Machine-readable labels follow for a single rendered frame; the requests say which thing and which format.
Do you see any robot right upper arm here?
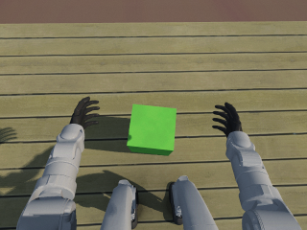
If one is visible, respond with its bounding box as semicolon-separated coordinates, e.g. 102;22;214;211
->
242;209;300;230

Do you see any robot left hand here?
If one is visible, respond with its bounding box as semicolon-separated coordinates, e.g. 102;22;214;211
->
69;96;100;130

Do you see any left robot forearm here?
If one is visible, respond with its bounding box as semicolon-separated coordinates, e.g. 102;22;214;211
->
16;124;85;230

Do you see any right robot forearm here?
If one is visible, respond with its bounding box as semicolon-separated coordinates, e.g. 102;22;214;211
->
225;130;302;230

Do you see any robot right hand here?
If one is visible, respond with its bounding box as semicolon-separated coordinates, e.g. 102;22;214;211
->
212;102;243;138

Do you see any robot right foot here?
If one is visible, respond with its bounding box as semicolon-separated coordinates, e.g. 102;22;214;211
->
169;182;183;225

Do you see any robot left upper arm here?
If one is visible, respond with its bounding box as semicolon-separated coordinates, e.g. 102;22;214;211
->
18;197;77;230

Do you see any robot left thigh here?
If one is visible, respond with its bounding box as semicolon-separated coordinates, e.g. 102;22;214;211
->
100;184;136;230

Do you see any carton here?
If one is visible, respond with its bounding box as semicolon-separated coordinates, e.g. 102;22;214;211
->
127;103;177;156

